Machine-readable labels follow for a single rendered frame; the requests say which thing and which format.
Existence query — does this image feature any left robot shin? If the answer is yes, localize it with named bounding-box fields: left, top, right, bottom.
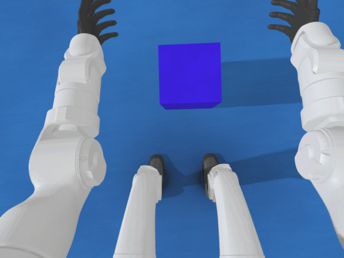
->
left=133, top=166, right=160, bottom=181

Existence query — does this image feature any carton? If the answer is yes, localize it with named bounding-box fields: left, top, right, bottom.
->
left=158, top=42, right=222, bottom=110

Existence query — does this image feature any left robot forearm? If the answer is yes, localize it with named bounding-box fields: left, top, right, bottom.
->
left=28, top=33, right=106, bottom=182

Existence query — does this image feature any right robot upper arm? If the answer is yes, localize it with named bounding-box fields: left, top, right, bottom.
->
left=295, top=127, right=344, bottom=249

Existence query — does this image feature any right robot hand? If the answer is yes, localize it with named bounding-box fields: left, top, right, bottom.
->
left=268, top=0, right=320, bottom=43

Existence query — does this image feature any left robot upper arm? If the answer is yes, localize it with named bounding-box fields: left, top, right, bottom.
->
left=0, top=136, right=106, bottom=258

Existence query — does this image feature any left robot hand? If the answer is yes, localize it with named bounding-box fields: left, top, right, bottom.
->
left=77, top=0, right=118, bottom=45

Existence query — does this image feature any left robot foot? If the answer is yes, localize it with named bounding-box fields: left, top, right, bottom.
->
left=148, top=154, right=164, bottom=195

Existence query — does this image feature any right robot forearm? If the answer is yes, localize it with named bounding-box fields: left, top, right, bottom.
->
left=290, top=22, right=344, bottom=132

